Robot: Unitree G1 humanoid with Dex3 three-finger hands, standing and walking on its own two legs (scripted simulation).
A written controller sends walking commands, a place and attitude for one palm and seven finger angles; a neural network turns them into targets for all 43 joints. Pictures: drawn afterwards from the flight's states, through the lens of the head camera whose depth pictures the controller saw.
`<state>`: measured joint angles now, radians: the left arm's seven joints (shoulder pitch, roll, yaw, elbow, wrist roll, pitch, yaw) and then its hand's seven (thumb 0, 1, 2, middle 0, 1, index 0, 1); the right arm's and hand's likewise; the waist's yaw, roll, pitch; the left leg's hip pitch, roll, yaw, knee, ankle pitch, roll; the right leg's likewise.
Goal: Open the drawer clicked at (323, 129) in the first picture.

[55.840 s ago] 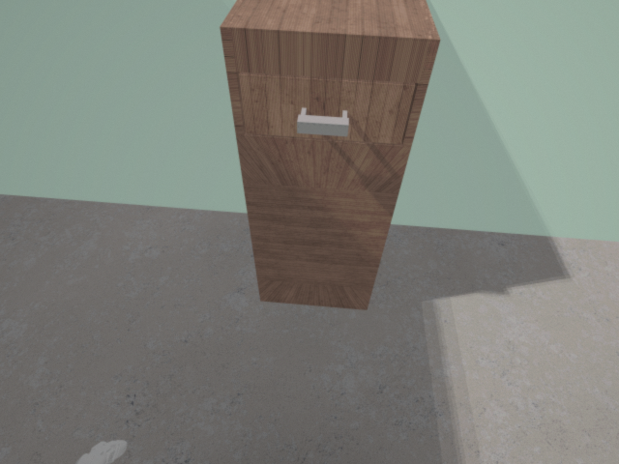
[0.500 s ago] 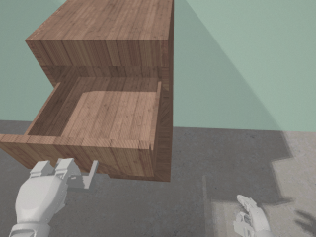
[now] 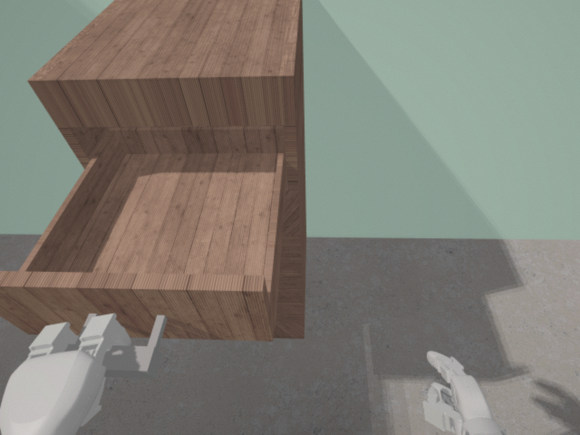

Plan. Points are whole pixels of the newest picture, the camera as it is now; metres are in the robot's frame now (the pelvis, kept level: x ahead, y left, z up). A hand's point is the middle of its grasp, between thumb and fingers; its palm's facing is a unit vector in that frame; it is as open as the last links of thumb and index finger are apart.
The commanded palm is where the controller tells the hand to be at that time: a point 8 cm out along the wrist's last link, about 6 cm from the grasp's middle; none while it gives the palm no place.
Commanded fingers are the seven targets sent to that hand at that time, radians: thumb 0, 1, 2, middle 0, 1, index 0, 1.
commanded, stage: open the thumb to release the handle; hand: left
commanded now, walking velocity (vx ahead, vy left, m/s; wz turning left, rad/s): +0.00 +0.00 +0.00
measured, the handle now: (118, 341) +0.21 +0.23 +0.07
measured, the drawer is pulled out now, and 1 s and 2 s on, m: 0.30 0.30 0.30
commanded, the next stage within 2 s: lift the hand off the handle in 0.50 s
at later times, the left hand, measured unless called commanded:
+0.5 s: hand (71, 393) +0.15 +0.27 +0.05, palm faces +0.02 -0.05 -1.00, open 12.0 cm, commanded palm +0.12 +0.27 +0.10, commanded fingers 0.00 -0.50 0.30 -0.30 -1.20 -0.30 -1.20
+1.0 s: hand (82, 382) +0.16 +0.26 +0.06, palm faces +0.06 -0.06 -1.00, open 13.5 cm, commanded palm +0.14 +0.26 +0.12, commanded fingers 0.00 -0.50 0.30 -0.30 -1.20 -0.30 -1.20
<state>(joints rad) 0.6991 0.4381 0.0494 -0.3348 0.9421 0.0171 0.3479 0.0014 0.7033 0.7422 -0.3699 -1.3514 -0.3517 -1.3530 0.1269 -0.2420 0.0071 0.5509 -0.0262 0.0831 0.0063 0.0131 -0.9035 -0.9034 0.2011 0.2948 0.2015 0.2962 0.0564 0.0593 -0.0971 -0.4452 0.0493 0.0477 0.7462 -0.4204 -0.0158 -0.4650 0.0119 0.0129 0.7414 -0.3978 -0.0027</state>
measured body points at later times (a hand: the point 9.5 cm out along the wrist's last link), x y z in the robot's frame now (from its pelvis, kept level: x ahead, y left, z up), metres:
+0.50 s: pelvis -0.01 +0.00 +0.00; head +0.02 -0.03 +0.45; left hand +0.14 +0.27 +0.10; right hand +0.21 -0.21 -0.10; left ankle -0.03 +0.13 -0.71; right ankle -0.02 -0.12 -0.71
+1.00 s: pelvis -0.02 +0.00 +0.00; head +0.00 -0.03 +0.45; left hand +0.15 +0.26 +0.11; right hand +0.20 -0.20 -0.10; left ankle -0.03 +0.13 -0.71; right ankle -0.02 -0.12 -0.71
